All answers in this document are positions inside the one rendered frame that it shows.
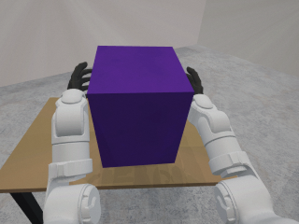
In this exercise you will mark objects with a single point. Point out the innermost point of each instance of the carton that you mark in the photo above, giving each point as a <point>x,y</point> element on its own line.
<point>140,98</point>

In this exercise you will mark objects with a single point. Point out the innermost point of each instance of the robot left forearm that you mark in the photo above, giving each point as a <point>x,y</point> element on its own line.
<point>70,137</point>

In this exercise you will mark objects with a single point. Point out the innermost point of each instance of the robot left upper arm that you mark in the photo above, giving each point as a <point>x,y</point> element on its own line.
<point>73,204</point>

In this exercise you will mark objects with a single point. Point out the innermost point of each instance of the table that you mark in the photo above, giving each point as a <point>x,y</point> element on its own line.
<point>27,168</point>

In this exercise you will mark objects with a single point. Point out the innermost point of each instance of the robot right forearm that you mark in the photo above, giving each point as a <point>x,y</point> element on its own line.
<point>225,155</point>

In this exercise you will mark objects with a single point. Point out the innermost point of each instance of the right robot hand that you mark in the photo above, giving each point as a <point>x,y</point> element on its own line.
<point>195,81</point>

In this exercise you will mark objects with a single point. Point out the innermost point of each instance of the robot right upper arm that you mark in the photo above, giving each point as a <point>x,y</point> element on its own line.
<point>244,200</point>

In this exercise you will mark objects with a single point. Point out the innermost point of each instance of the left robot hand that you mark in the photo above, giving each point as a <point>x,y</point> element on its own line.
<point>77,78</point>

